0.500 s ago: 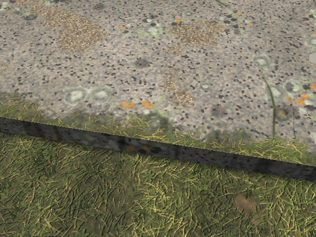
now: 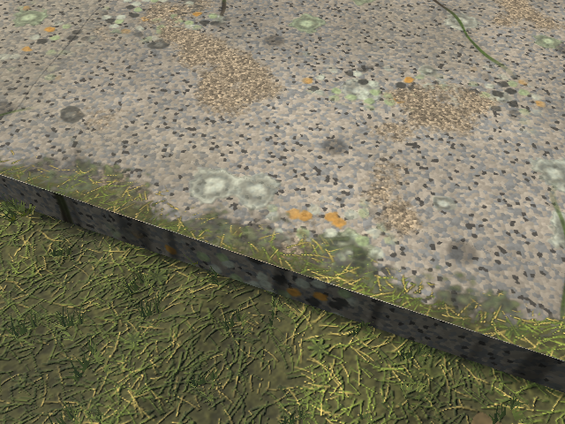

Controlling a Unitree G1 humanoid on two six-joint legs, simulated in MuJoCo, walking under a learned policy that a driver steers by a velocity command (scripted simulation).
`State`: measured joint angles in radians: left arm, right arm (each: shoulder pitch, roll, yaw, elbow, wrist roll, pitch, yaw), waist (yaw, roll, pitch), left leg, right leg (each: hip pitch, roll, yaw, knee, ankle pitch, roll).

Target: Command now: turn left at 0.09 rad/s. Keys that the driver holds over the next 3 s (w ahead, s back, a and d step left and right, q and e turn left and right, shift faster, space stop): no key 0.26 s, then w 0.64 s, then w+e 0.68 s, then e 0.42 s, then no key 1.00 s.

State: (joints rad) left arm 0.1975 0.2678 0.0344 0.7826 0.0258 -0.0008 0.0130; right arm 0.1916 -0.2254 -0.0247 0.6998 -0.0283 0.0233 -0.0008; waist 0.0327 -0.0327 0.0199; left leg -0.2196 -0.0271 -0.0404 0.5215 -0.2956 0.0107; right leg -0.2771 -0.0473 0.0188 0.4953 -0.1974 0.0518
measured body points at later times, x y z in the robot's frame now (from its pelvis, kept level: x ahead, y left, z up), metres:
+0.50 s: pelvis +0.06 -0.02 +0.00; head +0.06 -0.04 +0.45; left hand +0.15 +0.25 -0.12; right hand +0.11 -0.30 -0.14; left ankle -0.01 +0.11 -0.74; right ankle +0.06 -0.13 -0.74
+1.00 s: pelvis +0.28 -0.01 -0.02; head +0.32 +0.00 +0.43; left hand +0.21 +0.23 -0.16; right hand +0.48 -0.25 -0.11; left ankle +0.39 +0.06 -0.74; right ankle +0.08 -0.12 -0.69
